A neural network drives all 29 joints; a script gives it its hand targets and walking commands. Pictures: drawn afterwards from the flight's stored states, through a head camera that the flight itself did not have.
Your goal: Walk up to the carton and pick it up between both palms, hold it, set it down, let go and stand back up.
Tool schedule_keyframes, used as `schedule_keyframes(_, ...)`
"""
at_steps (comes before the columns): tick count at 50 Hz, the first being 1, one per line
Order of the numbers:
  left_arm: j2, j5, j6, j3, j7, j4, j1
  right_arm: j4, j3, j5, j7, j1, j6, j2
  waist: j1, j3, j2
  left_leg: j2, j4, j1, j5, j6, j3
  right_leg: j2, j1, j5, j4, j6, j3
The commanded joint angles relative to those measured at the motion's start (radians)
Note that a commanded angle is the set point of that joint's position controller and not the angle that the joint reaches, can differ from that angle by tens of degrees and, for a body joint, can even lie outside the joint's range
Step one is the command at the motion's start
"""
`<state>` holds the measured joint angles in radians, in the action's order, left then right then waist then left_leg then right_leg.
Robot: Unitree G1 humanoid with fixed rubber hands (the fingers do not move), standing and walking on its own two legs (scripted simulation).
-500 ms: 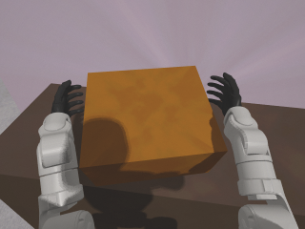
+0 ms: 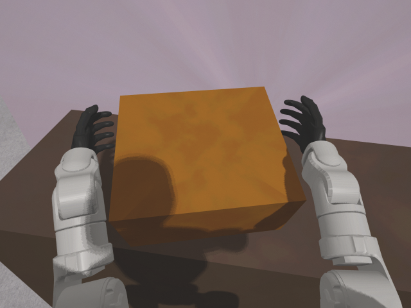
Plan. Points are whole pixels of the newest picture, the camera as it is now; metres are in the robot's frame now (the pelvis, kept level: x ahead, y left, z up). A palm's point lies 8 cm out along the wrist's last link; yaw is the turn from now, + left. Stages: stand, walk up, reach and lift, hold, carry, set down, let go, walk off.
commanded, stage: hold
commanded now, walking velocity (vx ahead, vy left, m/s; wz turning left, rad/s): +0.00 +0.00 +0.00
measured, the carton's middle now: (200, 162) +0.39 +0.00 +0.10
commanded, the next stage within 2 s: none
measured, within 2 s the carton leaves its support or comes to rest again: neither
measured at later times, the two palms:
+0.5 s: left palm (81, 153) +0.33 +0.21 +0.18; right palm (310, 141) +0.34 -0.19 +0.20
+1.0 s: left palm (83, 152) +0.34 +0.21 +0.18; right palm (307, 140) +0.35 -0.19 +0.19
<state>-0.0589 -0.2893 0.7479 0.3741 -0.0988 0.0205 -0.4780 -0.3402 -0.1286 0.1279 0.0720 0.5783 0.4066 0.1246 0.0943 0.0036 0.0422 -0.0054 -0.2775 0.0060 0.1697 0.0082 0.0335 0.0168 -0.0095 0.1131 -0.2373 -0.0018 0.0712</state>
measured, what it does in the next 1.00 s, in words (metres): stands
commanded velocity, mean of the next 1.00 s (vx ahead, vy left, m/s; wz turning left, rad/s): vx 0.00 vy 0.00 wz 0.00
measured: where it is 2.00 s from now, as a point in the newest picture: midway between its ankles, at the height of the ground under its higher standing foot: outside the picture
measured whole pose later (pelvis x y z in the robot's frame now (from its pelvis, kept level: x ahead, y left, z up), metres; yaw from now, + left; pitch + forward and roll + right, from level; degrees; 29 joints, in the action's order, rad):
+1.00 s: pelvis +0.00 +0.00 +0.00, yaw +1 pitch -7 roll +0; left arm -0.06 -0.29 0.74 0.37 -0.10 0.04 -0.46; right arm -0.33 -0.12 0.14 0.08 0.57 0.39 0.12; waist 0.09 -0.01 0.05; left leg -0.01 -0.28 0.01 0.17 0.01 0.03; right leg 0.02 0.00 0.12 -0.23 0.00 0.08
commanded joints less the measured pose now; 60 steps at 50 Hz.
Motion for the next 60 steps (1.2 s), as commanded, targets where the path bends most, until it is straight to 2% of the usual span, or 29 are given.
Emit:
schedule_keyframes(1,0.321,0.191,-0.063,-0.416,-0.179,0.153,-0.577,0.222,0.359,0.117,-0.158,0.519,-0.038,-0.365,0.005,0.288,-0.053,0.057,0.050,-0.120,-0.192,0.033,-0.076,-0.050,0.255,-0.183,-0.024,0.003,0.007)
schedule_keyframes(5,0.331,0.197,-0.059,-0.429,-0.179,0.192,-0.533,0.262,0.375,0.135,-0.148,0.500,-0.043,-0.348,0.011,0.316,-0.059,0.054,0.030,-0.078,-0.274,0.045,-0.070,-0.058,0.267,-0.248,-0.033,0.004,0.014)
schedule_keyframes(6,0.308,0.184,-0.050,-0.409,-0.181,0.150,-0.518,0.254,0.367,0.127,-0.146,0.491,-0.034,-0.340,0.017,0.273,-0.042,0.057,0.036,-0.092,-0.250,0.039,-0.073,-0.052,0.254,-0.240,-0.028,0.001,0.009)
schedule_keyframes(9,0.323,0.193,-0.052,-0.427,-0.182,0.209,-0.534,0.273,0.375,0.134,-0.146,0.495,-0.038,-0.350,0.016,0.283,-0.070,0.053,0.032,-0.087,-0.259,0.044,-0.070,-0.055,0.253,-0.228,-0.033,0.008,0.011)
schedule_keyframes(11,0.324,0.203,-0.055,-0.441,-0.175,0.229,-0.528,0.296,0.381,0.140,-0.147,0.483,-0.043,-0.345,0.017,0.308,-0.062,0.052,0.024,-0.064,-0.300,0.052,-0.070,-0.059,0.252,-0.263,-0.033,0.006,0.019)
schedule_keyframes(12,0.319,0.198,-0.050,-0.435,-0.172,0.209,-0.509,0.295,0.379,0.141,-0.145,0.485,-0.043,-0.332,0.006,0.303,-0.060,0.052,0.020,-0.067,-0.301,0.051,-0.069,-0.061,0.255,-0.261,-0.032,0.006,0.021)
schedule_keyframes(14,0.313,0.183,-0.039,-0.421,-0.175,0.182,-0.491,0.266,0.379,0.134,-0.141,0.475,-0.037,-0.332,0.011,0.263,-0.044,0.054,0.032,-0.076,-0.269,0.045,-0.072,-0.055,0.246,-0.237,-0.022,0.008,0.016)
schedule_keyframes(17,0.311,0.182,-0.040,-0.418,-0.177,0.226,-0.515,0.287,0.377,0.140,-0.149,0.490,-0.034,-0.333,-0.001,0.262,-0.057,0.053,0.046,-0.091,-0.235,0.039,-0.075,-0.054,0.248,-0.200,-0.025,0.005,0.017)
schedule_keyframes(18,0.304,0.180,-0.038,-0.411,-0.178,0.199,-0.524,0.272,0.364,0.131,-0.148,0.493,-0.031,-0.335,0.008,0.250,-0.052,0.053,0.047,-0.102,-0.211,0.038,-0.073,-0.053,0.237,-0.183,-0.021,0.006,0.008)
schedule_keyframes(19,0.315,0.194,-0.045,-0.432,-0.175,0.237,-0.529,0.285,0.377,0.136,-0.151,0.494,-0.038,-0.349,0.005,0.282,-0.056,0.053,0.040,-0.088,-0.234,0.039,-0.073,-0.056,0.246,-0.202,-0.029,0.010,0.011)
schedule_keyframes(20,0.299,0.185,-0.038,-0.410,-0.177,0.176,-0.520,0.261,0.364,0.121,-0.151,0.494,-0.033,-0.333,0.006,0.241,-0.050,0.055,0.043,-0.106,-0.208,0.036,-0.076,-0.052,0.232,-0.188,-0.022,0.006,0.013)
schedule_keyframes(24,0.315,0.196,-0.047,-0.435,-0.174,0.229,-0.530,0.275,0.377,0.132,-0.151,0.494,-0.038,-0.354,0.009,0.300,-0.062,0.052,0.040,-0.085,-0.229,0.040,-0.072,-0.050,0.247,-0.210,-0.031,0.011,0.008)
schedule_keyframes(25,0.305,0.187,-0.039,-0.414,-0.178,0.174,-0.525,0.256,0.362,0.126,-0.152,0.502,-0.032,-0.339,0.010,0.255,-0.048,0.054,0.048,-0.102,-0.198,0.040,-0.075,-0.052,0.234,-0.176,-0.022,0.007,0.012)
schedule_keyframes(28,0.319,0.185,-0.043,-0.420,-0.181,0.172,-0.553,0.231,0.345,0.109,-0.160,0.505,-0.033,-0.349,0.015,0.239,-0.058,0.052,0.062,-0.120,-0.135,0.030,-0.076,-0.051,0.218,-0.105,-0.019,0.014,0.011)
schedule_keyframes(29,0.310,0.185,-0.045,-0.409,-0.180,0.145,-0.567,0.215,0.336,0.101,-0.162,0.516,-0.033,-0.348,0.007,0.235,-0.047,0.052,0.069,-0.127,-0.113,0.024,-0.077,-0.050,0.208,-0.085,-0.017,0.011,0.008)
schedule_keyframes(30,0.321,0.187,-0.049,-0.413,-0.178,0.146,-0.566,0.234,0.340,0.103,-0.164,0.531,-0.039,-0.346,-0.001,0.256,-0.055,0.052,0.069,-0.133,-0.118,0.025,-0.077,-0.053,0.217,-0.089,-0.018,0.011,0.011)
schedule_keyframes(31,0.330,0.198,-0.054,-0.425,-0.175,0.153,-0.564,0.242,0.337,0.109,-0.164,0.532,-0.048,-0.347,0.007,0.282,-0.063,0.055,0.058,-0.119,-0.144,0.028,-0.074,-0.058,0.226,-0.114,-0.024,0.013,0.013)
schedule_keyframes(32,0.317,0.192,-0.053,-0.413,-0.175,0.131,-0.554,0.221,0.344,0.105,-0.163,0.526,-0.043,-0.350,0.009,0.266,-0.049,0.053,0.058,-0.115,-0.155,0.026,-0.077,-0.052,0.225,-0.128,-0.024,0.011,0.006)
schedule_keyframes(37,0.329,0.187,-0.066,-0.411,-0.176,0.138,-0.591,0.198,0.333,0.099,-0.171,0.531,-0.053,-0.361,-0.002,0.259,-0.057,0.049,0.064,-0.119,-0.144,0.030,-0.078,-0.052,0.216,-0.103,-0.019,0.011,0.010)
schedule_keyframes(38,0.335,0.181,-0.062,-0.408,-0.175,0.104,-0.566,0.188,0.341,0.100,-0.170,0.535,-0.053,-0.360,-0.005,0.257,-0.054,0.053,0.060,-0.120,-0.143,0.029,-0.076,-0.052,0.216,-0.106,-0.015,0.014,0.011)
schedule_keyframes(40,0.312,0.176,-0.062,-0.393,-0.176,0.104,-0.569,0.196,0.341,0.097,-0.167,0.537,-0.054,-0.363,-0.006,0.262,-0.033,0.052,0.063,-0.123,-0.147,0.023,-0.080,-0.049,0.235,-0.131,-0.017,0.006,0.010)
schedule_keyframes(42,0.323,0.188,-0.067,-0.405,-0.174,0.139,-0.571,0.211,0.358,0.113,-0.167,0.539,-0.057,-0.372,-0.013,0.275,-0.045,0.056,0.051,-0.111,-0.177,0.028,-0.083,-0.049,0.236,-0.156,-0.026,0.005,0.010)
schedule_keyframes(44,0.318,0.186,-0.067,-0.402,-0.175,0.126,-0.556,0.213,0.358,0.109,-0.160,0.529,-0.054,-0.372,-0.002,0.284,-0.033,0.059,0.046,-0.098,-0.183,0.023,-0.078,-0.047,0.235,-0.182,-0.023,0.000,0.006)
schedule_keyframes(46,0.324,0.189,-0.071,-0.411,-0.176,0.166,-0.568,0.224,0.353,0.110,-0.157,0.511,-0.055,-0.363,0.001,0.296,-0.056,0.055,0.040,-0.090,-0.208,0.034,-0.075,-0.048,0.236,-0.193,-0.027,0.004,0.007)
schedule_keyframes(48,0.324,0.185,-0.062,-0.410,-0.178,0.126,-0.537,0.216,0.356,0.110,-0.153,0.510,-0.052,-0.354,0.009,0.259,-0.041,0.057,0.040,-0.092,-0.209,0.033,-0.075,-0.053,0.232,-0.190,-0.017,0.001,0.014)
schedule_keyframes(53,0.316,0.196,-0.067,-0.426,-0.172,0.194,-0.538,0.274,0.372,0.130,-0.150,0.510,-0.061,-0.349,0.002,0.313,-0.057,0.056,0.026,-0.069,-0.264,0.041,-0.072,-0.054,0.248,-0.243,-0.029,0.002,0.016)
schedule_keyframes(55,0.320,0.198,-0.061,-0.438,-0.173,0.206,-0.529,0.255,0.365,0.128,-0.148,0.481,-0.053,-0.342,0.022,0.302,-0.067,0.054,0.027,-0.057,-0.273,0.046,-0.073,-0.051,0.241,-0.240,-0.029,0.007,0.015)
schedule_keyframes(57,0.319,0.188,-0.049,-0.427,-0.178,0.178,-0.500,0.254,0.366,0.128,-0.147,0.473,-0.047,-0.333,0.015,0.258,-0.060,0.055,0.032,-0.060,-0.270,0.046,-0.072,-0.054,0.232,-0.222,-0.022,0.003,0.020)
schedule_keyframes(60,0.320,0.192,-0.049,-0.440,-0.178,0.225,-0.508,0.287,0.376,0.137,-0.145,0.486,-0.052,-0.339,0.012,0.280,-0.062,0.052,0.025,-0.060,-0.284,0.048,-0.072,-0.049,0.240,-0.243,-0.032,0.007,0.015)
